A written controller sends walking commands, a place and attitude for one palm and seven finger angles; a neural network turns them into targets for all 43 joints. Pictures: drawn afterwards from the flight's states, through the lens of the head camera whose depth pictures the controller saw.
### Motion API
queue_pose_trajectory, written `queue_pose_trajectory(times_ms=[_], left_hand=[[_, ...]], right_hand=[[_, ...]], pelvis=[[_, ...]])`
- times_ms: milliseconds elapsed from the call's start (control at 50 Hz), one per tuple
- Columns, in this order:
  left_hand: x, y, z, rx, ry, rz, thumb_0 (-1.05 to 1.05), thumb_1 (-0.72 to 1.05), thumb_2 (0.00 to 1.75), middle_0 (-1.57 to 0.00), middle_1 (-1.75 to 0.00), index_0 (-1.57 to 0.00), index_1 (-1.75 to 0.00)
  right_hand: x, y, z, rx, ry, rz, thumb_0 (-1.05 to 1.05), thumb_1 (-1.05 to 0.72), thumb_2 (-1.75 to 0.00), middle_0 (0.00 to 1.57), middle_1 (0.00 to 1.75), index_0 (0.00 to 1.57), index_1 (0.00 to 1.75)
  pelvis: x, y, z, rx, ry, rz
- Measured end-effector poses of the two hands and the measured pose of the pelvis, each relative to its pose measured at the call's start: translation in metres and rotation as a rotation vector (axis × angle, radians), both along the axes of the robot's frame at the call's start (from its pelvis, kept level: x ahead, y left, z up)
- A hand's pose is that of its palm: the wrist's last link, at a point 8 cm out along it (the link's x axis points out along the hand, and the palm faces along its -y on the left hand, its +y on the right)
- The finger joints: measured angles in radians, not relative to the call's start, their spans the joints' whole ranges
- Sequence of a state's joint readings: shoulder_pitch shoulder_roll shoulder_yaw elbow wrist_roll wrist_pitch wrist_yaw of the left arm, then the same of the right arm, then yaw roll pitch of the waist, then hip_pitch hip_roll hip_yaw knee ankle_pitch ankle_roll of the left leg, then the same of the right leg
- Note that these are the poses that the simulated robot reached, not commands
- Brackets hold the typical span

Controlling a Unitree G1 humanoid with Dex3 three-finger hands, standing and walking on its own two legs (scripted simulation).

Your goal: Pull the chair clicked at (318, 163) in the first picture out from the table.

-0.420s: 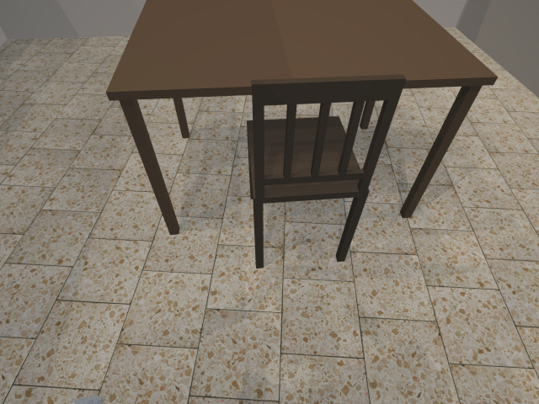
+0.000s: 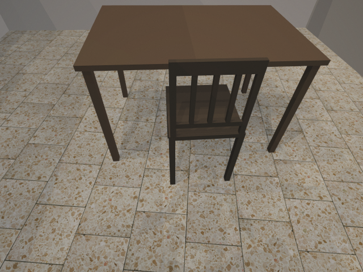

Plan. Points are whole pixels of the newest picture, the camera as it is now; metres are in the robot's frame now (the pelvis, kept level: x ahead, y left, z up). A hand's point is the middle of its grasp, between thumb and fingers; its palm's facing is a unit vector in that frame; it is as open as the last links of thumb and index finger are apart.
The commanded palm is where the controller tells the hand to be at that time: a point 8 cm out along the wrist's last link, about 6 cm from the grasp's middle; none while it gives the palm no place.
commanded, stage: stand and wait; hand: left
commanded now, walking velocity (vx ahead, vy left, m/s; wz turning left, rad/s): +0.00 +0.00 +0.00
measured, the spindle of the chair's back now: (212, 100) +0.80 -0.08 -0.11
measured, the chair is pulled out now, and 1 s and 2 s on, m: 0.00 0.00 0.00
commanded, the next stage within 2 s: look at it before walking up in 0.40 s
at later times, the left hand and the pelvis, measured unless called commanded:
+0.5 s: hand out of the picture +0.05 +0.23 -0.16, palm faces -0.02 -0.95 -0.32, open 7.4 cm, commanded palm none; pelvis -0.01 +0.00 +0.00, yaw +0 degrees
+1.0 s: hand out of the picture +0.04 +0.23 -0.16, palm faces -0.02 -0.95 -0.31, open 7.4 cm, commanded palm none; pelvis -0.01 +0.00 +0.00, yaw +0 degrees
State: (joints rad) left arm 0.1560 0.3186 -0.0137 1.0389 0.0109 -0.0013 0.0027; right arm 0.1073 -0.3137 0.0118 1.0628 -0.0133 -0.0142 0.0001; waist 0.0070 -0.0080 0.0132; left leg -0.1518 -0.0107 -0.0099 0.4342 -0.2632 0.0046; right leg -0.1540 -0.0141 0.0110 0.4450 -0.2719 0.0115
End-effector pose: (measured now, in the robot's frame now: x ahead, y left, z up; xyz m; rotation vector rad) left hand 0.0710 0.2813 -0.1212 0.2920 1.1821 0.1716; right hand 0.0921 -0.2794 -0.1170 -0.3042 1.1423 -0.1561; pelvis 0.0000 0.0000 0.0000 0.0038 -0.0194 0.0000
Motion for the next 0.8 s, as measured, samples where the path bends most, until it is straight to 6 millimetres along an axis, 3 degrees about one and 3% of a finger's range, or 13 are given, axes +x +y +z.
queue_pose_trajectory(times_ms=[160,280,800], left_hand=[[-0.023,0.0,-0.004,0.002,0.068,0.021,0.0,0.9,0.9,-0.2,-0.3,-0.2,-0.3],[-0.03,0.0,-0.003,0.007,0.082,0.027,0.0,0.9,0.9,-0.2,-0.3,-0.2,-0.3],[-0.025,-0.004,-0.001,-0.002,0.04,0.018,0.0,0.9,0.9,-0.2,-0.3,-0.2,-0.3]], right_hand=[[-0.034,-0.007,-0.005,-0.007,0.091,-0.034,0.0,-0.91,-0.89,0.2,0.3,0.2,0.3],[-0.047,-0.008,-0.007,-0.005,0.118,-0.046,0.01,-0.91,-0.89,0.2,0.3,0.2,0.3],[-0.043,-0.005,-0.003,0.006,0.074,-0.043,0.0,-0.91,-0.89,0.2,0.3,0.2,0.3]], pelvis=[[-0.003,-0.003,0.001,-0.001,-0.002,0.001],[-0.006,-0.004,0.002,-0.001,-0.005,0.0],[-0.013,-0.005,0.004,-0.001,-0.006,-0.005]])
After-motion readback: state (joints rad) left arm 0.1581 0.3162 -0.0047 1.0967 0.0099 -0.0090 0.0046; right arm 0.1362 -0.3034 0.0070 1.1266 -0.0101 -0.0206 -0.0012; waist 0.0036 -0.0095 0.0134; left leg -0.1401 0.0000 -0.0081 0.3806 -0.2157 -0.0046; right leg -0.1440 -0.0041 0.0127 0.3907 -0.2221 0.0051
